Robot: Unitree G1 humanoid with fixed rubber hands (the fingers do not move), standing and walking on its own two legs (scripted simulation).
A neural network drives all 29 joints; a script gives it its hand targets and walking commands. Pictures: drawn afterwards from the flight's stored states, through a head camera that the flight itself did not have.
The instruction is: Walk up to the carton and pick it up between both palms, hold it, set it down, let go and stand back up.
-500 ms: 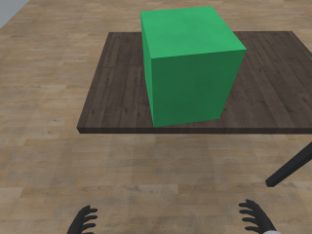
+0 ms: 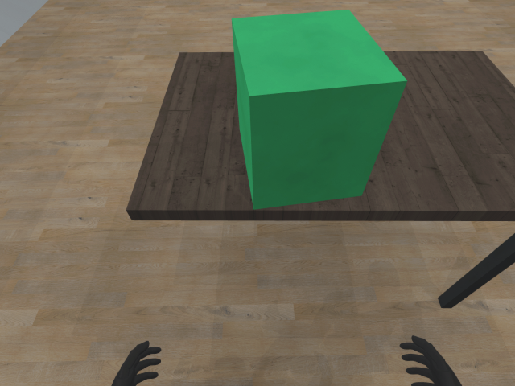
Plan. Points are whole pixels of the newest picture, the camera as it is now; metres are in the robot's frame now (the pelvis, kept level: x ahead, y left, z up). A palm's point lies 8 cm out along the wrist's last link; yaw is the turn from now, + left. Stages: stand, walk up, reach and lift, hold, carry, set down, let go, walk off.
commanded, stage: stand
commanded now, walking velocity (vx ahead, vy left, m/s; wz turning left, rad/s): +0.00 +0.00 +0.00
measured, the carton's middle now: (300, 112) +0.62 -0.08 +0.07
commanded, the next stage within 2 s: none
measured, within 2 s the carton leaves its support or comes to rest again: neither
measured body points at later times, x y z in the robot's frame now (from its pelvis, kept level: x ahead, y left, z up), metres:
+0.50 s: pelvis +0.00 +0.00 +0.00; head +0.02 +0.00 +0.45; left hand +0.14 +0.24 -0.12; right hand +0.13 -0.27 -0.11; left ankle +0.00 +0.12 -0.72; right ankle +0.00 -0.12 -0.72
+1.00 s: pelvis -0.02 +0.00 +0.00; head -0.01 +0.00 +0.45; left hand +0.11 +0.24 -0.12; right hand +0.10 -0.28 -0.11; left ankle +0.00 +0.12 -0.72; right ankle +0.00 -0.12 -0.72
